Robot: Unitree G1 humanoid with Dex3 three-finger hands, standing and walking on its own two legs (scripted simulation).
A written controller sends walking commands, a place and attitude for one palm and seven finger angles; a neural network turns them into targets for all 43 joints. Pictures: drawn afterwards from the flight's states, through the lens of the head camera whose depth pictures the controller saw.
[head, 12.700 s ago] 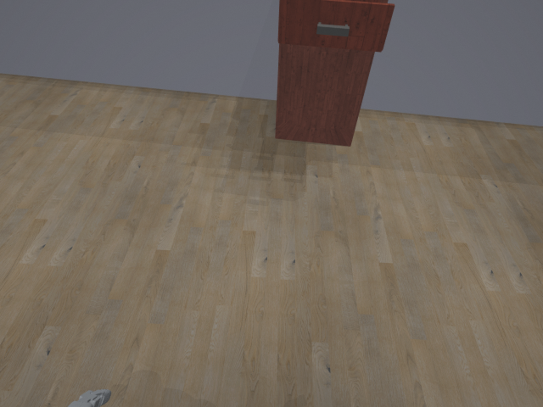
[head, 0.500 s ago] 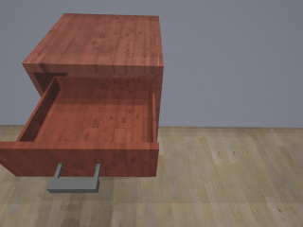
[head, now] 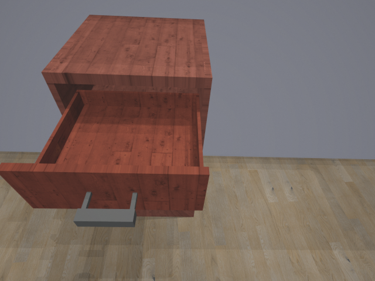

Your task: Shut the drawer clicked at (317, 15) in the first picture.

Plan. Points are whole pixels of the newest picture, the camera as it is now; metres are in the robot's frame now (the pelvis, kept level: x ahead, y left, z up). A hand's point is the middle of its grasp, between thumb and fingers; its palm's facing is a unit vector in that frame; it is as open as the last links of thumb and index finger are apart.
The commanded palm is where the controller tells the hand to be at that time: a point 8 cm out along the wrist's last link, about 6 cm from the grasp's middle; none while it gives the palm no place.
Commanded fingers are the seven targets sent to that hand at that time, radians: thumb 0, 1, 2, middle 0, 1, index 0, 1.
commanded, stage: come to a stop and stand still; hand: left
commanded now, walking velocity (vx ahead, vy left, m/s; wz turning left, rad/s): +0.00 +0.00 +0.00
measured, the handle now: (109, 207) +0.26 +0.19 +0.01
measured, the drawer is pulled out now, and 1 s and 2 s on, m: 0.30 0.30 0.29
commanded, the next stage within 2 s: look again from close up in 0.82 s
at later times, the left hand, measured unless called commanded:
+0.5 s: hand out of the picture -0.02 +0.18 -0.18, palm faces +0.01 -0.99 -0.14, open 7.4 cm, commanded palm none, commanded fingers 0.00 0.90 0.90 -0.20 -0.30 -0.20 -0.30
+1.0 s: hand out of the picture +0.00 +0.19 -0.18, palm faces +0.02 -0.99 -0.15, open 7.4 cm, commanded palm none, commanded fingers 0.00 0.90 0.90 -0.20 -0.30 -0.20 -0.30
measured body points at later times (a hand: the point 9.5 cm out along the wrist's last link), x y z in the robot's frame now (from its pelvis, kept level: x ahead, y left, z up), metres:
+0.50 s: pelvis +0.00 +0.02 +0.00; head +0.02 +0.04 +0.45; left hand -0.02 +0.23 -0.17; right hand +0.00 -0.19 -0.15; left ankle -0.01 +0.07 -0.74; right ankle +0.00 -0.11 -0.74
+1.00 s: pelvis +0.01 +0.03 +0.00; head +0.02 +0.05 +0.45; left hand +0.00 +0.24 -0.17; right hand -0.01 -0.18 -0.15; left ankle -0.01 +0.07 -0.74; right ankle +0.00 -0.11 -0.74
